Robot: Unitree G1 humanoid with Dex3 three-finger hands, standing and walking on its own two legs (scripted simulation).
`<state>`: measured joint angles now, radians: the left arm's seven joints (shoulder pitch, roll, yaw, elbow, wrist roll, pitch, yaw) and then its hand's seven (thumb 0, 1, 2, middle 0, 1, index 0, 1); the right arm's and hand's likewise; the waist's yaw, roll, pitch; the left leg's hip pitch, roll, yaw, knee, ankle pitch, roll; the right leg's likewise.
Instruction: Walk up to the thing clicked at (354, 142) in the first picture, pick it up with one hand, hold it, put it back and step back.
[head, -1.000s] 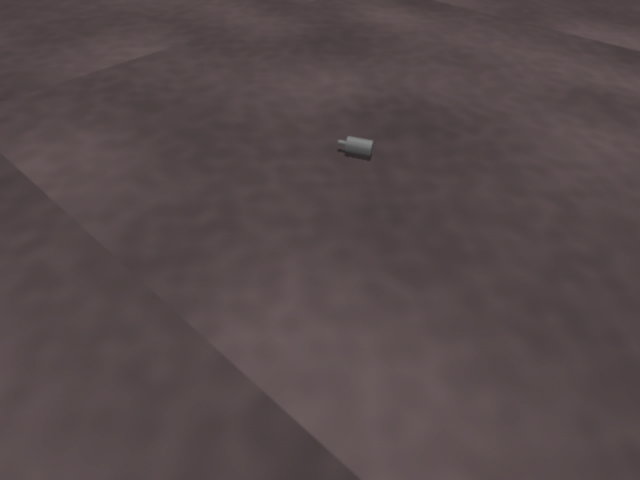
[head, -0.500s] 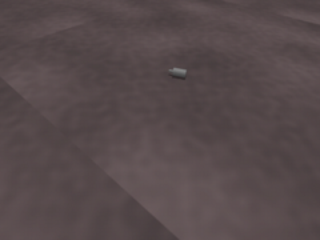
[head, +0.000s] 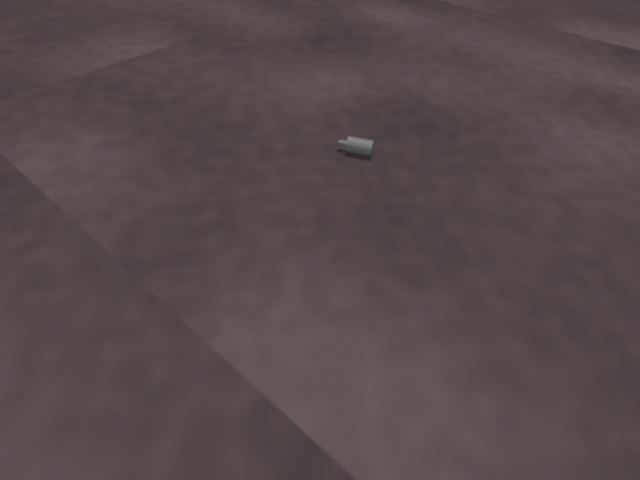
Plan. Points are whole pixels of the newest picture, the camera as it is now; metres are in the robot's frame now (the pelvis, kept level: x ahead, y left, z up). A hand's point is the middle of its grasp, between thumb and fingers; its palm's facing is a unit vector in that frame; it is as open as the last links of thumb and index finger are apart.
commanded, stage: stand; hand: left
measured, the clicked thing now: (355, 145) +1.94 -0.18 -0.74
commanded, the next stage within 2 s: walk up in 0.12 s
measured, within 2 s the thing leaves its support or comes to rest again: neither
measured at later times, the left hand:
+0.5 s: hand (163, 452) +0.21 +0.22 -0.14, palm faces -0.12 -0.88 -0.46, open 7.4 cm
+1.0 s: hand (231, 337) +0.42 +0.16 -0.19, palm faces -0.22 -0.91 -0.34, open 7.4 cm
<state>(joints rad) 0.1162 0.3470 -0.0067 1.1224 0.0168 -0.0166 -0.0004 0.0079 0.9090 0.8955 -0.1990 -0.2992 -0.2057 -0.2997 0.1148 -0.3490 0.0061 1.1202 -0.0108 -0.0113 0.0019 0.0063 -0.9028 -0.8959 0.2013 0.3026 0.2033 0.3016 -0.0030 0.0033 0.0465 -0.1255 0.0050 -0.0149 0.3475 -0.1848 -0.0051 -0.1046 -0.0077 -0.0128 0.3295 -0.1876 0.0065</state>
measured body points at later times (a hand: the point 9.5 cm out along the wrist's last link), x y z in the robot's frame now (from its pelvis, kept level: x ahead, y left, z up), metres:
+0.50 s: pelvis +0.09 -0.09 -0.03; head +0.06 -0.11 +0.42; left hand +0.21 +0.26 -0.11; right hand +0.08 -0.45 -0.15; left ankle +0.01 +0.11 -0.74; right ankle +0.14 -0.22 -0.75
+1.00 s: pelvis +0.35 -0.10 -0.03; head +0.38 -0.08 +0.42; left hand +0.43 +0.21 -0.16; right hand +0.41 -0.45 -0.11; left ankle +0.45 +0.00 -0.75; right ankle +0.17 -0.21 -0.69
